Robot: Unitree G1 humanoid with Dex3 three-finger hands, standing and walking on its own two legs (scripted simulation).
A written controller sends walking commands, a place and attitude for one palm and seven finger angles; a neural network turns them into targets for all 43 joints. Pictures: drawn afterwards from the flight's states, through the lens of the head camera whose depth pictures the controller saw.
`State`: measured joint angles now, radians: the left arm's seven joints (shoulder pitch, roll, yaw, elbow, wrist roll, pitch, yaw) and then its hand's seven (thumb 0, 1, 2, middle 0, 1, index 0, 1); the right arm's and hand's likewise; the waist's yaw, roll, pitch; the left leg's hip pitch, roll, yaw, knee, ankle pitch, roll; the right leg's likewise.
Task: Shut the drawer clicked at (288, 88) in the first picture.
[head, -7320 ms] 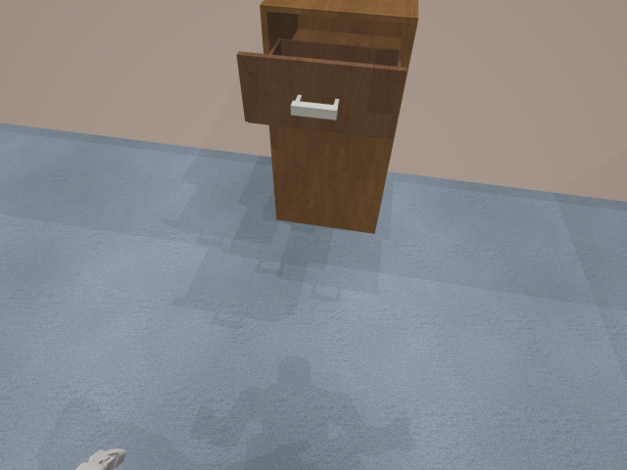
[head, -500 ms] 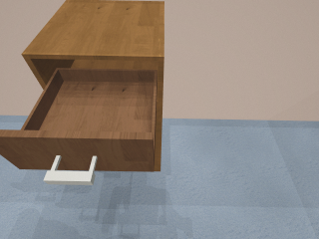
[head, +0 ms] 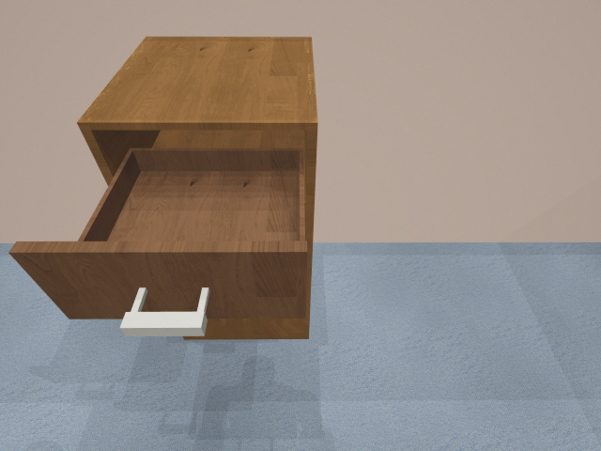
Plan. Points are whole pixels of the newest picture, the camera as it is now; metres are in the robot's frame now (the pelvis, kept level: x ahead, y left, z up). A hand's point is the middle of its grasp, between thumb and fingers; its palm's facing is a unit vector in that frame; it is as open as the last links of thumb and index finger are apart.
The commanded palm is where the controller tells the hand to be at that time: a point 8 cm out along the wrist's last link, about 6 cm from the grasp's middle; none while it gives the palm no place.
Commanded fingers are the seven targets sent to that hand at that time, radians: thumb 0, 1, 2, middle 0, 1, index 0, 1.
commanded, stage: come to a stop and stand still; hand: left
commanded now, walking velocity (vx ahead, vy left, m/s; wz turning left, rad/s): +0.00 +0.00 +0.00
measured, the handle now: (169, 309) +0.31 +0.21 +0.00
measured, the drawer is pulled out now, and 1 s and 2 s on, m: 0.30 0.30 0.29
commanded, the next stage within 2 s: look again from close up in 0.30 s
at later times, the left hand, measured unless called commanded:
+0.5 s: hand out of the picture -0.02 +0.16 -0.18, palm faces +0.03 -0.99 -0.14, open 7.4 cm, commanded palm none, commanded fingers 0.00 0.90 0.90 -0.20 -0.30 -0.20 -0.30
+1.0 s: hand out of the picture +0.00 +0.16 -0.17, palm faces +0.01 -0.99 -0.17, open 7.3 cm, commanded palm none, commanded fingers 0.00 0.90 0.90 -0.20 -0.30 -0.20 -0.30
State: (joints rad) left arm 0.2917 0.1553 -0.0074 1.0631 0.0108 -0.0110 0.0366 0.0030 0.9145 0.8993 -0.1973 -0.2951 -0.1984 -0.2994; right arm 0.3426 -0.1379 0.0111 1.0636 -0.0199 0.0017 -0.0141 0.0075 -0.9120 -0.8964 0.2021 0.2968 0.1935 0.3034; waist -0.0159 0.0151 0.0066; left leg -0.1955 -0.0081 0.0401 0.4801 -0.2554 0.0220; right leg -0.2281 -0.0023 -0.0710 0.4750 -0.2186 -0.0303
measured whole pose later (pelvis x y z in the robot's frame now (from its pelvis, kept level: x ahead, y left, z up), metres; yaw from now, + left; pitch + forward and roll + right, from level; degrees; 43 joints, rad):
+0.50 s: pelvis +0.01 +0.01 +0.00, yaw +0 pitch -1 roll +0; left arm 0.35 0.10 -0.02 1.12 0.01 -0.02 0.04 0.00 0.91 0.90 -0.20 -0.29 -0.20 -0.30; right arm 0.31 -0.12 0.02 1.12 -0.01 -0.02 -0.03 0.01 -0.91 -0.90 0.20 0.30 0.19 0.30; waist 0.00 -0.01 0.02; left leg -0.18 -0.03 0.05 0.44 -0.25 0.04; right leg -0.23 -0.02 -0.06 0.47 -0.22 -0.01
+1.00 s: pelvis +0.01 +0.01 +0.00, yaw -1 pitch -2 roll +0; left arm 0.32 0.12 -0.02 1.10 0.01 -0.02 0.04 0.00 0.91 0.90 -0.20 -0.29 -0.20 -0.30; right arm 0.31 -0.11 0.02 1.15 -0.01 -0.02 -0.02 0.01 -0.91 -0.90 0.20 0.30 0.19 0.30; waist 0.00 -0.01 0.03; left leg -0.14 -0.02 0.06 0.41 -0.24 0.03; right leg -0.19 -0.01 -0.05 0.44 -0.21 -0.02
